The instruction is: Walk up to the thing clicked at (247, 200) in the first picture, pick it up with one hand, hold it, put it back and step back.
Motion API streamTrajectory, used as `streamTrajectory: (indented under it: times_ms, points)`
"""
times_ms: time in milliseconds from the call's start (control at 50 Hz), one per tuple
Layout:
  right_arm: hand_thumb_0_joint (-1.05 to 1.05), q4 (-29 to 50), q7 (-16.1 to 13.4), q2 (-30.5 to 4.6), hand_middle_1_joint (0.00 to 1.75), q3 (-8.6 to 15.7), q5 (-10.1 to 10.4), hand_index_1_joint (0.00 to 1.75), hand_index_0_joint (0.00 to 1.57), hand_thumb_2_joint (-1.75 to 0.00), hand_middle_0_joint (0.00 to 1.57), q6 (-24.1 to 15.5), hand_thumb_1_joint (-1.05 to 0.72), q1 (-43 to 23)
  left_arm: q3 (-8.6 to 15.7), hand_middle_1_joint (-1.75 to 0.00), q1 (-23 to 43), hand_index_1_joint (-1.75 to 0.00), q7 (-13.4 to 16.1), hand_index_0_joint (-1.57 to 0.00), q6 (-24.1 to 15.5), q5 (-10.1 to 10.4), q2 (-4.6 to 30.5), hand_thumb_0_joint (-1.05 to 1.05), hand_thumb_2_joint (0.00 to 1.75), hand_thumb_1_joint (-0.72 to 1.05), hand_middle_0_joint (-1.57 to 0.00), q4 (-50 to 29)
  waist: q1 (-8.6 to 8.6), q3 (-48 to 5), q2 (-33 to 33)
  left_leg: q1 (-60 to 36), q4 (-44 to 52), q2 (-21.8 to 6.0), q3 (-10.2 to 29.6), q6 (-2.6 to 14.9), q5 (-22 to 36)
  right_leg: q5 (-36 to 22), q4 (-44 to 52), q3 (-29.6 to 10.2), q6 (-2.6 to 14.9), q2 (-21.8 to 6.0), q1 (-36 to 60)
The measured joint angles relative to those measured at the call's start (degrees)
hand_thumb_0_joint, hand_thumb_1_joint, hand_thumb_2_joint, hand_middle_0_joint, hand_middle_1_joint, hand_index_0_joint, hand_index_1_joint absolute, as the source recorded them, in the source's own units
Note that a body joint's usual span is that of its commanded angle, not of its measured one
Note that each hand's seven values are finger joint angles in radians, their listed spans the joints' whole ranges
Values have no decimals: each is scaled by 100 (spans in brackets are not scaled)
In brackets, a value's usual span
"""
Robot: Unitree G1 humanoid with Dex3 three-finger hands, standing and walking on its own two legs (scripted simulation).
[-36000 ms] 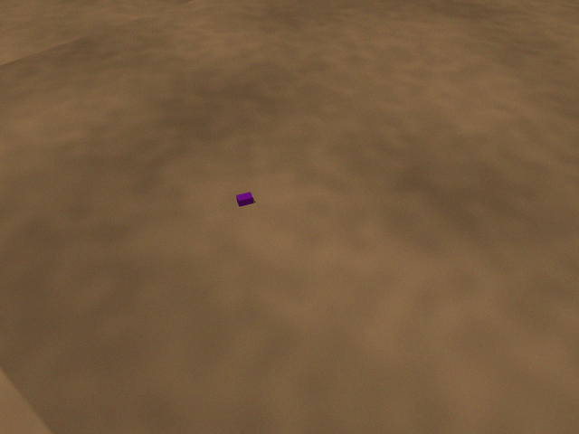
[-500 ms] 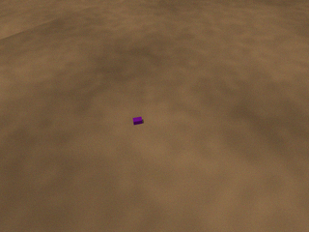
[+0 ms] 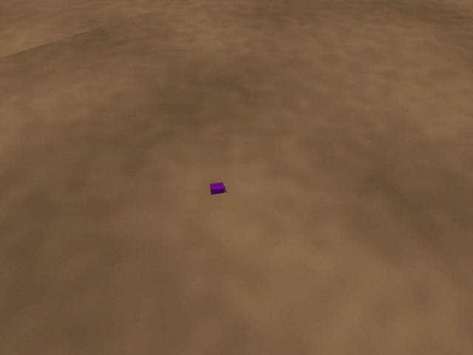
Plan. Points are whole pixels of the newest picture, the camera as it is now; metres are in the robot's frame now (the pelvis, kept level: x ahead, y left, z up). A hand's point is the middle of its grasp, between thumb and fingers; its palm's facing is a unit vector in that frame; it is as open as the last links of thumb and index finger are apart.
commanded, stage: step back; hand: left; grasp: from above
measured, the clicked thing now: (217, 188) +1.08 +0.15 -0.74
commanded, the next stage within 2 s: stand in 0.40 s
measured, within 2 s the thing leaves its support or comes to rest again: neither
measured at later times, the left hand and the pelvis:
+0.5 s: hand out of the picture +0.14 +0.26 -0.13, palm faces -0.05 -0.93 -0.36, open 7.4 cm; pelvis +0.03 +0.01 +0.01, yaw -3 degrees
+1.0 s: hand out of the picture +0.11 +0.25 -0.14, palm faces -0.08 -0.94 -0.34, open 7.4 cm; pelvis +0.02 +0.00 +0.02, yaw -3 degrees
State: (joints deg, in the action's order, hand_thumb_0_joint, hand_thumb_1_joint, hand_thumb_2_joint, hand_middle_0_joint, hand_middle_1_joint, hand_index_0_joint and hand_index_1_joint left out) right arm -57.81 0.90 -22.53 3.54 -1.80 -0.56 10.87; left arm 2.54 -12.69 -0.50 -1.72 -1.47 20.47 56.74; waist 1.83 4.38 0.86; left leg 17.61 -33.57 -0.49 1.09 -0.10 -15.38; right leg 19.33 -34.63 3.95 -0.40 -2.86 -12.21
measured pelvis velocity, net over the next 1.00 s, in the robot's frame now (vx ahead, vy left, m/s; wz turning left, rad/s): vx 0.02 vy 0.00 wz -0.05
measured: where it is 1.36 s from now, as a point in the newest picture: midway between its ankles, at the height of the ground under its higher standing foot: outside the picture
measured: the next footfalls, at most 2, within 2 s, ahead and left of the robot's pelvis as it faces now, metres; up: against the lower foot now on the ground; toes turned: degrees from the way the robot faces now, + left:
none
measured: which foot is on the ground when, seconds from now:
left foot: down 0.00-1.00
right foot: down 0.00-1.00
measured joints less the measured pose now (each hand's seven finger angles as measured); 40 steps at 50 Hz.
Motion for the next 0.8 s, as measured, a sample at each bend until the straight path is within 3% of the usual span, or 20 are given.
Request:
streamTrajectory:
  times_ms: [20, 100, 160, 220, 420, 800]
  points:
    - [0, -27, -22, 30, 30, 6, -17, 30, 21, -90, 20, -13, -90, -59, -13, -30, 31, -30, 8, -21, 35, 24, 28, 0, 90, 90, -21, 8, 7, 51, -76, -48, 74, 49, -61, -2, 347, 83, -137, -54, -39, -65, -32]
    - [0, -71, -29, 191, 30, -89, -23, 30, 21, -90, 20, -15, -90, -272, -57, -30, 141, -30, 24, -21, 174, 121, 99, 0, 90, 90, -21, 148, -13, 19, -193, -16, -61, 32, -192, 56, 120, 504, -264, -319, 102, 35, -101]
    - [0, -110, -25, 300, 30, -164, -1, 30, 21, -90, 20, -1, -90, -442, -70, -30, 239, -30, 44, -21, 132, 119, 128, 0, 90, 90, -20, 266, -36, 17, -175, -61, -47, -59, -203, 33, 61, -30, 118, -333, 23, 122, 62]
    - [0, -185, -29, 387, 30, -214, 49, 30, 21, -90, 20, 17, -90, -614, -85, -30, 312, -30, 51, -21, 71, 102, 122, 0, 90, 90, -20, 364, -50, -11, -125, -152, 74, -131, -209, 0, 72, -97, 396, -341, -81, 189, 212]
    - [0, -419, -55, 397, 30, -213, 103, 30, 21, -90, 20, -14, -90, -1029, -148, -30, 706, -30, 77, -21, 51, 115, 32, 0, 90, 90, -20, 507, -71, -22, -62, -515, 617, -98, -321, -12, 271, -249, 804, -435, -87, 152, 473]
    - [0, -809, -13, 238, 30, -259, 113, 30, 21, -90, 20, -1, -90, -675, -259, -30, 831, -30, 15, -21, 70, 116, -88, 0, 90, 90, -20, 775, -253, -72, -64, -956, 1478, -117, -282, -86, 777, -694, 1572, -382, -45, 188, 878]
